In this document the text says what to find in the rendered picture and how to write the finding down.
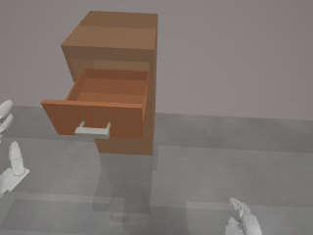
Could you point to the right robot hand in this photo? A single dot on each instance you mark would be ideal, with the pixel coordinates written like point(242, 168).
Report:
point(247, 226)

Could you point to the cabinet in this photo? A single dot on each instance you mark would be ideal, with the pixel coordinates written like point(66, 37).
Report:
point(118, 41)

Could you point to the drawer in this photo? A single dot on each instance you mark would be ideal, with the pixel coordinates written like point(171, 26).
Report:
point(100, 96)

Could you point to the handle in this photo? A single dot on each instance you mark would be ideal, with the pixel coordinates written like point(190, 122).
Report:
point(92, 132)

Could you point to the left robot hand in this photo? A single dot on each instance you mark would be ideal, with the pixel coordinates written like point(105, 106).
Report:
point(11, 178)

